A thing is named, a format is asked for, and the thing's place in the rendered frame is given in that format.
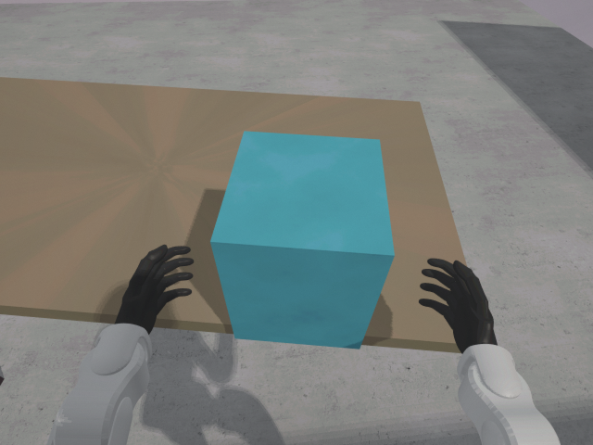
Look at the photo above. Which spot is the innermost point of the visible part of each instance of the robot left forearm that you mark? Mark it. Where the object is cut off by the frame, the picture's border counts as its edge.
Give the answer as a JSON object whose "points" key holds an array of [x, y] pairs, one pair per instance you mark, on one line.
{"points": [[112, 378]]}

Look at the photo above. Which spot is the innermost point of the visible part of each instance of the left robot hand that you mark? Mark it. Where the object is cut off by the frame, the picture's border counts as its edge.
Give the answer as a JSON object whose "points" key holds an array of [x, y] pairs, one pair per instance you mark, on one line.
{"points": [[145, 296]]}

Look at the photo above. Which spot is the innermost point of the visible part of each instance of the robot right forearm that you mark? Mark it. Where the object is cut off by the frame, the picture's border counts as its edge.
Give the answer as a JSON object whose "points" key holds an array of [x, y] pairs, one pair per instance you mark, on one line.
{"points": [[498, 400]]}

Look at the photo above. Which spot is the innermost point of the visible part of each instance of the table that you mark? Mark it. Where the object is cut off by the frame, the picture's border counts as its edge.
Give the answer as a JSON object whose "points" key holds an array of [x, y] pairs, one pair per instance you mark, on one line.
{"points": [[93, 176]]}

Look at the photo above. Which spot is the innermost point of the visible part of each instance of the right robot hand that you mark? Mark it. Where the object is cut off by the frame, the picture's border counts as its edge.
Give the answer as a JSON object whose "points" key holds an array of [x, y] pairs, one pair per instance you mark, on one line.
{"points": [[467, 311]]}

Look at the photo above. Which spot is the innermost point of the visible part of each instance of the carton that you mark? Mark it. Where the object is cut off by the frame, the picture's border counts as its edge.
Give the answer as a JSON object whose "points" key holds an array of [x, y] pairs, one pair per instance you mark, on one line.
{"points": [[303, 241]]}

